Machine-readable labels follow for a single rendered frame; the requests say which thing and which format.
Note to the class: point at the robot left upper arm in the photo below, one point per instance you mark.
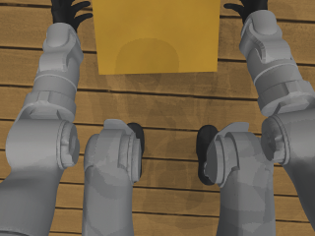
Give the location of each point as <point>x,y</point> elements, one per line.
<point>39,150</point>

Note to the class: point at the robot right forearm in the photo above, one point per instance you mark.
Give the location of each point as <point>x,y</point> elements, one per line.
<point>272,68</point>

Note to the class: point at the carton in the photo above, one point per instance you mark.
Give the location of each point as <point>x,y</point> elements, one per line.
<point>156,36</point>

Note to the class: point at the robot right shin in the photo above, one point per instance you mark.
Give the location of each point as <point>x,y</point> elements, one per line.
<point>233,127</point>

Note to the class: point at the robot right thigh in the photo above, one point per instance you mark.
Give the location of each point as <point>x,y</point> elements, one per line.
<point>247,202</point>

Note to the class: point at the robot right hand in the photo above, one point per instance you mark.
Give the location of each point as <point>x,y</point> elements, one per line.
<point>249,6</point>

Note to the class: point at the robot right upper arm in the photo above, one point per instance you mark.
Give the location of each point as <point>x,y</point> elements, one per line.
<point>289,139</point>

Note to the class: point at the robot left hand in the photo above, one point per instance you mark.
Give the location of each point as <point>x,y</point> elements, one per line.
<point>63,12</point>

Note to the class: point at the robot left forearm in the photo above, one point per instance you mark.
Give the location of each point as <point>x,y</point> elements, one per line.
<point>56,80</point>

